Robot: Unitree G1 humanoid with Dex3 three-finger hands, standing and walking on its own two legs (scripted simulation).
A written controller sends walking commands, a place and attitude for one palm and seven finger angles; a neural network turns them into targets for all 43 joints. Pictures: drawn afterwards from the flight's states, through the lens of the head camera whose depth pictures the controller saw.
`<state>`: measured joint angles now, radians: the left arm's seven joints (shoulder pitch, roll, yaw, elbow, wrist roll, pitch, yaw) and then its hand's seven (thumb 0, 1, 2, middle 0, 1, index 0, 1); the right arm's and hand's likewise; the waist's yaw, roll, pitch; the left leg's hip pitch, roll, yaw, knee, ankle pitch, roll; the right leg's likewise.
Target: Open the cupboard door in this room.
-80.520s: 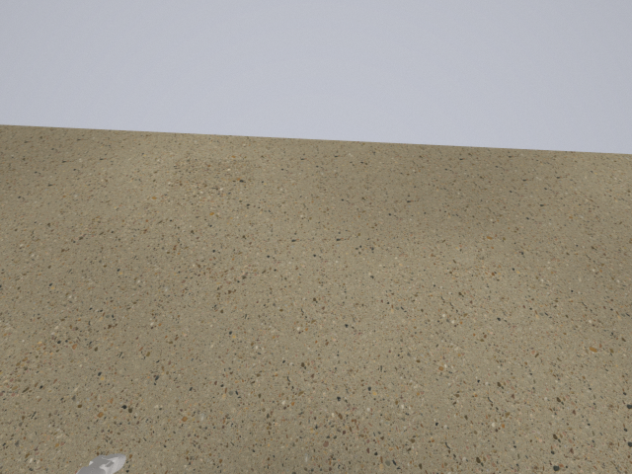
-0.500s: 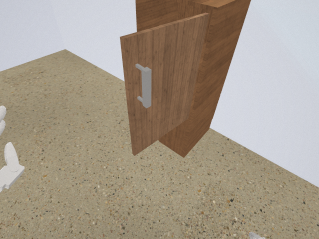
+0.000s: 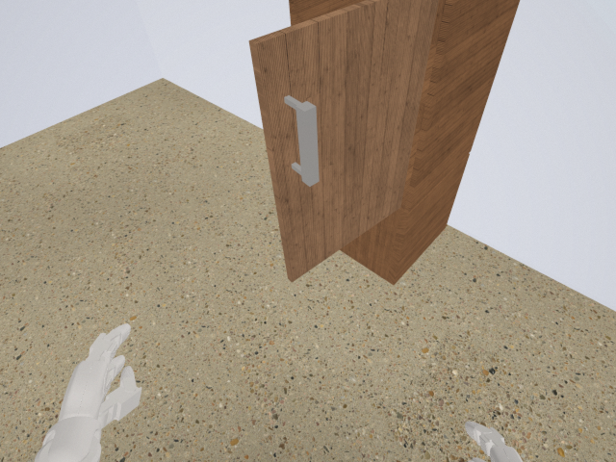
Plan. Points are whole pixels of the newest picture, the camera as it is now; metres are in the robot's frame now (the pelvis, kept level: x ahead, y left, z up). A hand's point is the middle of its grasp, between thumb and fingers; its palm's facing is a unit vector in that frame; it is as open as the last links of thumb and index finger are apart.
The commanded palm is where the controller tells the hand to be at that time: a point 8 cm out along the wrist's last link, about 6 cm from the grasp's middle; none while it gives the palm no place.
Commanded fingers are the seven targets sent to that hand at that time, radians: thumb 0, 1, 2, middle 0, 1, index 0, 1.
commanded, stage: let the arm hang, fingers relaxed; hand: left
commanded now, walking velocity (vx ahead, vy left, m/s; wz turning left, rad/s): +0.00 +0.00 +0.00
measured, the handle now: (300, 141) +0.60 +0.04 +0.10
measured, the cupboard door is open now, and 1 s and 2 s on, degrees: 82 82 82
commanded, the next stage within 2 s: look to check the result in 0.96 s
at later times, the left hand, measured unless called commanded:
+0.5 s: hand out of the picture -0.02 +0.15 -0.15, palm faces +0.04 -0.97 -0.24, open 7.3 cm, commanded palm none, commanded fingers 0.00 0.90 0.90 -0.20 -0.30 -0.20 -0.30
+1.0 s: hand out of the picture -0.01 +0.16 -0.15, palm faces +0.04 -0.98 -0.21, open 7.4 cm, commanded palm none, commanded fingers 0.00 0.90 0.90 -0.20 -0.30 -0.20 -0.30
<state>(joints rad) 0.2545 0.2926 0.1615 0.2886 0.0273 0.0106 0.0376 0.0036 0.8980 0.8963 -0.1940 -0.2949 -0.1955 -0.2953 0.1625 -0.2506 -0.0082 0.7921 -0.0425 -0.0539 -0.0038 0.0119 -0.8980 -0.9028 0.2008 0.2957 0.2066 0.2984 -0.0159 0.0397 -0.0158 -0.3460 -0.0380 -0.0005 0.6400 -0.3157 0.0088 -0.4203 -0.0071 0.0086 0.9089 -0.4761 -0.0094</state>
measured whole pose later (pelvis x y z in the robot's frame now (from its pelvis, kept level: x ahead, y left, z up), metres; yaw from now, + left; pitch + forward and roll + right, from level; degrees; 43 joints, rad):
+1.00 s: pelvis -0.02 -0.02 +0.02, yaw +1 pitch -2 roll +0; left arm 0.24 0.14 0.02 1.15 0.01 -0.01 0.03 0.01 0.91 0.90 -0.20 -0.30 -0.20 -0.30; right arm 0.28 -0.15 -0.01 1.15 -0.02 0.00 -0.03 0.01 -0.90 -0.90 0.20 0.29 0.20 0.30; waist -0.01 0.03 0.06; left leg -0.17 0.00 0.03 0.40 -0.20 0.01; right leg -0.18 0.04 0.00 0.41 -0.20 -0.04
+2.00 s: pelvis +0.01 -0.02 +0.03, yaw +1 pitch -1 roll +0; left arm 0.09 0.30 0.01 1.13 0.01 -0.03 0.01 0.01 0.90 0.89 -0.20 -0.30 -0.20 -0.30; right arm 0.10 -0.32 -0.01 1.13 -0.01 -0.01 -0.01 0.01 -0.90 -0.90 0.20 0.30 0.20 0.30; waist -0.01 0.02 0.07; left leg -0.09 0.00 0.02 0.29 -0.19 0.00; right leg -0.10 0.04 -0.01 0.31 -0.19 -0.04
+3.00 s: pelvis +0.02 -0.02 +0.03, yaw +0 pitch -1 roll +0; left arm 0.10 0.30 0.01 1.13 0.01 -0.03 0.01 0.01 0.90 0.89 -0.20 -0.30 -0.20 -0.30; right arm 0.11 -0.31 -0.01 1.14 -0.01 -0.01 -0.02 0.01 -0.90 -0.90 0.20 0.30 0.21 0.30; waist -0.01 0.01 0.07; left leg -0.07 0.01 0.03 0.28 -0.20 -0.01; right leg -0.08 0.05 0.00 0.29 -0.19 -0.05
